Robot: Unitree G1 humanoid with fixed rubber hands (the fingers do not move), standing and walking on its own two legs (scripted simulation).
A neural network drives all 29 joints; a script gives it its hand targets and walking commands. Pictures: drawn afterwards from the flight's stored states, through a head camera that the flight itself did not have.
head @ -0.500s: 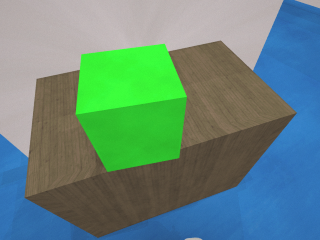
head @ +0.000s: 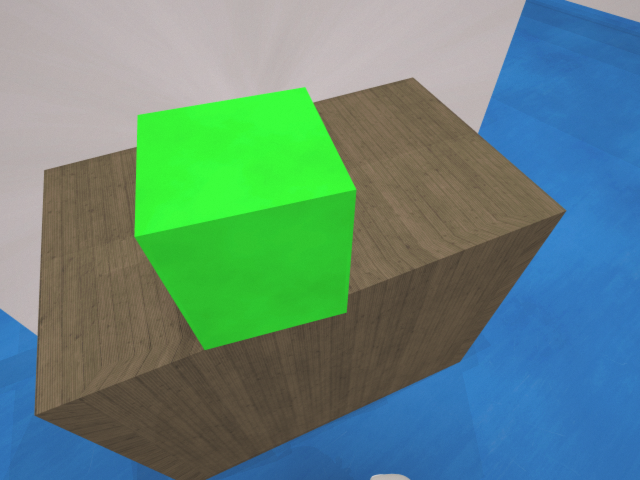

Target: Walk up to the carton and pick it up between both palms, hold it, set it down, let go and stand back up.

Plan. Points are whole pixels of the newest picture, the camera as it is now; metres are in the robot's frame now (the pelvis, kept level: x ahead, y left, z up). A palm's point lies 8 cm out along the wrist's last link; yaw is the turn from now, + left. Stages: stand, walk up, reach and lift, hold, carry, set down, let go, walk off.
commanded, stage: walk up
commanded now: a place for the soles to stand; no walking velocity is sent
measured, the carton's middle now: (252, 224) +0.42 +0.10 +0.08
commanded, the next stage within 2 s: reach and lift in 0.10 s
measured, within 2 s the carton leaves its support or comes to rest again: neither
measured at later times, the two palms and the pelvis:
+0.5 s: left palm out of the picture +0.09 +0.23 -0.09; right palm (515, 477) +0.14 -0.23 -0.10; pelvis -0.06 -0.02 -0.02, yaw +9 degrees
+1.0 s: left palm out of the picture +0.09 +0.23 -0.03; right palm out of the picture +0.12 -0.22 -0.06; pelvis -0.08 -0.03 +0.00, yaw +11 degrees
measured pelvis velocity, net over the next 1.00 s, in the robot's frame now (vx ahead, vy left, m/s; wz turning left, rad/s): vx -0.08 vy -0.03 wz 0.19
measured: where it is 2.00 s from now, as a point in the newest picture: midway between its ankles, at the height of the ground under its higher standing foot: outside the picture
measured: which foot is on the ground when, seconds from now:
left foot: down 0.00-1.00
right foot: down 0.00-1.00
